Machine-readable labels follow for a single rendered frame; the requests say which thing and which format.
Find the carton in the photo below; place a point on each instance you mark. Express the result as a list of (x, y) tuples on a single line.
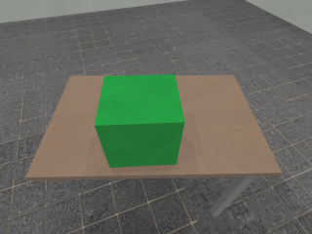
[(139, 120)]

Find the table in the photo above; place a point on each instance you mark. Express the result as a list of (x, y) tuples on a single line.
[(220, 138)]

